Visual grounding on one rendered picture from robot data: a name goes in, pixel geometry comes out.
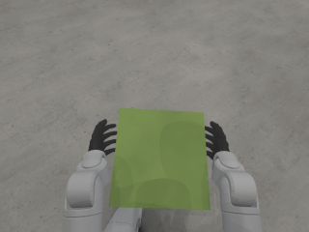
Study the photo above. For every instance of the right robot forearm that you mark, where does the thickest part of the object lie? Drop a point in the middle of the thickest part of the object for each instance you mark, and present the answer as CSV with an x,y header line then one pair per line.
x,y
239,201

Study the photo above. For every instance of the right robot hand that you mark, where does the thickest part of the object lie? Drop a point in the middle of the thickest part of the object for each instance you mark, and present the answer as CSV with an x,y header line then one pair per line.
x,y
218,139

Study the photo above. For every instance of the left robot thigh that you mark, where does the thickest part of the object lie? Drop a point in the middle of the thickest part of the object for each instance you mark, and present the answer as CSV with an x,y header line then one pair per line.
x,y
125,219

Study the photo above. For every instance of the left robot hand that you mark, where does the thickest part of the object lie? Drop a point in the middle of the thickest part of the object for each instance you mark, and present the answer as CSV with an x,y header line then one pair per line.
x,y
98,136

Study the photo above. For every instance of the left robot forearm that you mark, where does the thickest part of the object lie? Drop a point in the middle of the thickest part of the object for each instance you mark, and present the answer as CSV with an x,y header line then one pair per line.
x,y
84,194

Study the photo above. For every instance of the carton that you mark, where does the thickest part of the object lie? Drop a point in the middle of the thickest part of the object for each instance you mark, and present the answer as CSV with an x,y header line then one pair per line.
x,y
160,160

